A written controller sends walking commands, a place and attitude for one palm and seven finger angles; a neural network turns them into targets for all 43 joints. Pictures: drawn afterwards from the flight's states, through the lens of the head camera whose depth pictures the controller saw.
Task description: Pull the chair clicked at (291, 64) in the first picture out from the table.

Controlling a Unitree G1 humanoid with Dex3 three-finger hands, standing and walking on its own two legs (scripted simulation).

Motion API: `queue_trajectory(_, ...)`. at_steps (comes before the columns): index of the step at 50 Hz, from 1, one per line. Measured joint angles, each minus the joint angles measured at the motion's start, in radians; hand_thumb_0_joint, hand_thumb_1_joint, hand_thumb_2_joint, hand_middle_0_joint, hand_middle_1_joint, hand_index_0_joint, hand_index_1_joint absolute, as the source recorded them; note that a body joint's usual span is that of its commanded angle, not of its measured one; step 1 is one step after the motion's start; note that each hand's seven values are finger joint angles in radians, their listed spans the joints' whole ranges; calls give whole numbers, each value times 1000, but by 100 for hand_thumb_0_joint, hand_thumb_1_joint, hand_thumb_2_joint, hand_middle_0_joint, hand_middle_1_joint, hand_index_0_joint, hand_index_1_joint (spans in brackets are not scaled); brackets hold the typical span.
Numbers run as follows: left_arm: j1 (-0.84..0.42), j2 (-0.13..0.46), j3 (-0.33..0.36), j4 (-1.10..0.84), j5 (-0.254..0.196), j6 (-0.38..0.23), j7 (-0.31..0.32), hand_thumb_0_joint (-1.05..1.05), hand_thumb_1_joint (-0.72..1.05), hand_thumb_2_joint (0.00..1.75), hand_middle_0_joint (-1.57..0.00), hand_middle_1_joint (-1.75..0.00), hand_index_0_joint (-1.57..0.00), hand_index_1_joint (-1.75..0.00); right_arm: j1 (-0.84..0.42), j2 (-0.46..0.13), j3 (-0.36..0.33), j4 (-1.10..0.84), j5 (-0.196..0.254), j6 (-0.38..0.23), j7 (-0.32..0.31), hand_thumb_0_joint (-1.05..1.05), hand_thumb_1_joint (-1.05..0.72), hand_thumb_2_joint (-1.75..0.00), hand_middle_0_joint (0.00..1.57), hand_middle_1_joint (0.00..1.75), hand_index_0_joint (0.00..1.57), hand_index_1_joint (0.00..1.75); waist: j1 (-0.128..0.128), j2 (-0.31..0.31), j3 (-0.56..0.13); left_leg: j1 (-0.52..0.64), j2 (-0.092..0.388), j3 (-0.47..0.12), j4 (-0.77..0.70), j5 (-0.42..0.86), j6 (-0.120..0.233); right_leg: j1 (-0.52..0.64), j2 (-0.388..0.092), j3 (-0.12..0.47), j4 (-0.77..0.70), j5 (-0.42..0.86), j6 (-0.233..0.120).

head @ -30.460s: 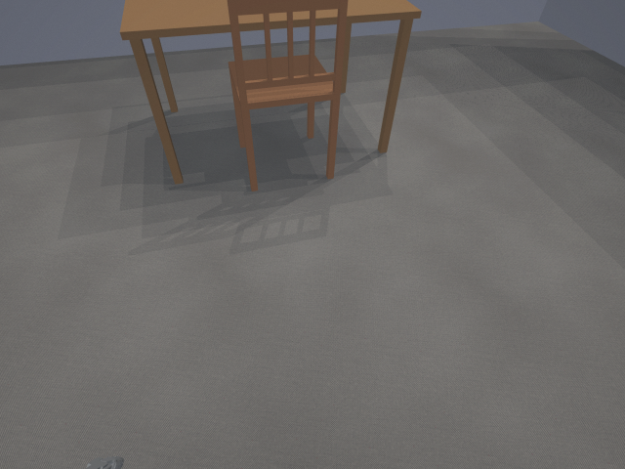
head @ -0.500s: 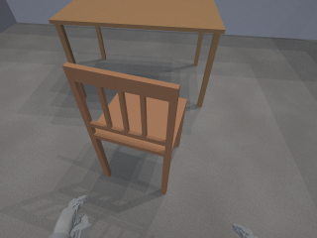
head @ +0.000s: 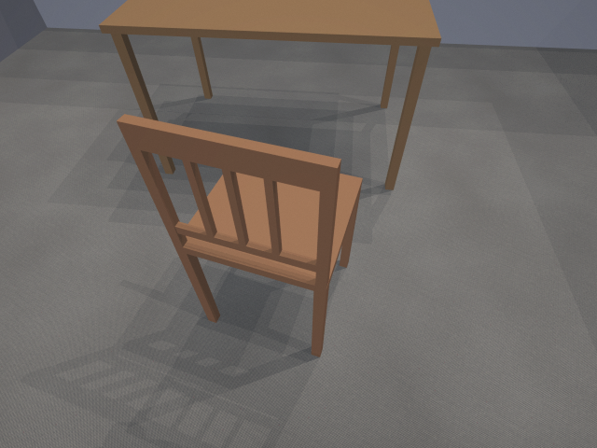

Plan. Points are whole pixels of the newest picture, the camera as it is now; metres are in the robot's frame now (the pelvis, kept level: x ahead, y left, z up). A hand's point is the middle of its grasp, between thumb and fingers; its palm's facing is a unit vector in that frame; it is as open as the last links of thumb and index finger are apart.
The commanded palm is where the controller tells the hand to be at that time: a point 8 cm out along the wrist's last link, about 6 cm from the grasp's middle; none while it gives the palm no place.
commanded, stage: let the arm hang, fingers relaxed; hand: left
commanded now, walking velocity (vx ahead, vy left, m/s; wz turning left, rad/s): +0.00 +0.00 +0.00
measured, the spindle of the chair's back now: (236, 208) +0.58 +0.17 -0.10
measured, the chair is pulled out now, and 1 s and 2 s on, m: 0.66 0.66 0.66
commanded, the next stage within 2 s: look to check the result in 0.40 s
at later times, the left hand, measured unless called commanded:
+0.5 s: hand out of the picture +0.00 +0.15 -0.17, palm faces +0.02 -0.98 -0.18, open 7.4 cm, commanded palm none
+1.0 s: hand out of the picture +0.01 +0.15 -0.17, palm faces +0.02 -0.99 -0.17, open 7.4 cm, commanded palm none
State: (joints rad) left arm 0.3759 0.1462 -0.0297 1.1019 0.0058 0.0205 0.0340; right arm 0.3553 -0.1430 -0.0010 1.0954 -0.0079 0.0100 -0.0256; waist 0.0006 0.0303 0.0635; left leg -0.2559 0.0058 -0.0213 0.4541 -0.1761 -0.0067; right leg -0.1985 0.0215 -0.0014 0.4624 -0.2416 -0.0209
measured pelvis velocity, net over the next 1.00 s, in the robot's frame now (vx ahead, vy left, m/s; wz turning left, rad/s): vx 0.02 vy -0.01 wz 0.00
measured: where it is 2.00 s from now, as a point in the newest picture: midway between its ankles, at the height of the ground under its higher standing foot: outside the picture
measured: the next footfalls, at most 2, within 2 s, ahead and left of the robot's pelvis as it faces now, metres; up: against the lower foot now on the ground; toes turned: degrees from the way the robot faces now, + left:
none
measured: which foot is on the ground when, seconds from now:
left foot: down 0.00-1.00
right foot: down 0.00-1.00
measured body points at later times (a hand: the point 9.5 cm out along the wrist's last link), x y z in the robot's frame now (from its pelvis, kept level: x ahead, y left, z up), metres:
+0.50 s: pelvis +0.01 -0.01 +0.00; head +0.03 -0.02 +0.45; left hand +0.00 +0.20 -0.16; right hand -0.03 -0.22 -0.16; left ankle +0.04 +0.13 -0.74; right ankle +0.01 -0.11 -0.74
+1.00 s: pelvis +0.02 -0.01 +0.00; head +0.04 -0.01 +0.45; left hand +0.01 +0.20 -0.16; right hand +0.00 -0.21 -0.16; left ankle +0.04 +0.13 -0.74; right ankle +0.01 -0.11 -0.74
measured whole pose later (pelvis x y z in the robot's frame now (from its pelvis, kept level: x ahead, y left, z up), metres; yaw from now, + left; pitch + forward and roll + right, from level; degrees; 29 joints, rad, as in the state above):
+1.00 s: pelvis +0.02 -0.01 +0.00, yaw +0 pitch -1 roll +0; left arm 0.32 0.12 -0.01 1.07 0.01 0.00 0.04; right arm 0.31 -0.11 0.00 1.10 -0.01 0.00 -0.04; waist 0.00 0.01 0.06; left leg -0.22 0.02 -0.02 0.44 -0.20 -0.02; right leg -0.17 0.03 0.00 0.44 -0.26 -0.03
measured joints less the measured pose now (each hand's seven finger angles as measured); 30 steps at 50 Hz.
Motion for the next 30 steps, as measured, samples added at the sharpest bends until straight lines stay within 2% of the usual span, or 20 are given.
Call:
queue_trajectory(6,-52,-44,-3,-21,1,-12,2,0,91,89,-20,-30,-20,-30,-20,35,3,2,-2,-6,0,1,-91,-90,20,30,20,29,-6,-4,-17,7,6,0,1,-4,-6,4,6,0,5,-5,-7)
queue_trajectory(10,-61,-38,3,-17,6,-7,10,3,94,89,-20,-30,-20,-30,-23,47,3,-1,-5,-5,-3,1,-91,-90,20,30,20,29,-12,-8,-24,10,13,1,3,-9,-11,8,13,1,3,-7,-12)
queue_trajectory(30,-61,-31,16,-33,0,-13,7,0,91,90,-20,-30,-20,-30,-18,23,-6,10,-2,-13,-12,1,-91,-90,20,30,20,29,-8,-19,0,20,15,-2,-9,-15,-15,21,15,-1,-14,-10,-15)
